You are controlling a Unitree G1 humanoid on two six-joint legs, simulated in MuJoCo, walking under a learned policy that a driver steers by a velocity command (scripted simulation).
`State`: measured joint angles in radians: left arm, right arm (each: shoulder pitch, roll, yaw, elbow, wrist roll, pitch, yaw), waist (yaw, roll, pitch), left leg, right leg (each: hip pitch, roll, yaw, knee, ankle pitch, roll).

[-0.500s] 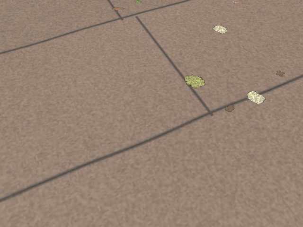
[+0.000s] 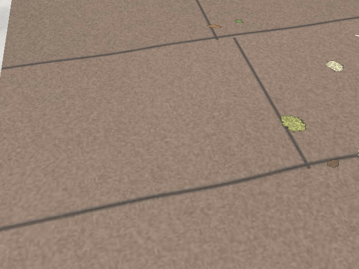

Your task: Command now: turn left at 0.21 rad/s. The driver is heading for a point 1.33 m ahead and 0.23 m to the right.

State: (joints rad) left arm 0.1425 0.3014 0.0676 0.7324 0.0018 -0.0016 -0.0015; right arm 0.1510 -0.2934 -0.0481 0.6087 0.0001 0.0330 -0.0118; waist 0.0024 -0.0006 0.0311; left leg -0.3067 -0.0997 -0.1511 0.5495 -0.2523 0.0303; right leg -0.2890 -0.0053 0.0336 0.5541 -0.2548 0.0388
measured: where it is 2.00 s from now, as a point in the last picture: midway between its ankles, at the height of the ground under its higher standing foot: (187, 161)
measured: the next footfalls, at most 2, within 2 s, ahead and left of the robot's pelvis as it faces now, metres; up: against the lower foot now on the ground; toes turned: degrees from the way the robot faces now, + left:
left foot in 0.32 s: +0.06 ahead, +0.12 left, +0.00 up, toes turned +1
right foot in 0.76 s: +0.43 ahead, -0.11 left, +0.00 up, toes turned +0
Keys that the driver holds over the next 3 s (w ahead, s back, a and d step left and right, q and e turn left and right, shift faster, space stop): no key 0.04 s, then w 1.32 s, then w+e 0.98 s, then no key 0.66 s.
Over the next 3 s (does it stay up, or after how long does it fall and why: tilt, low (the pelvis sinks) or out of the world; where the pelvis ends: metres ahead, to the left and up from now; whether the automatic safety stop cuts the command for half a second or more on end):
stays up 1.28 -0.18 0.00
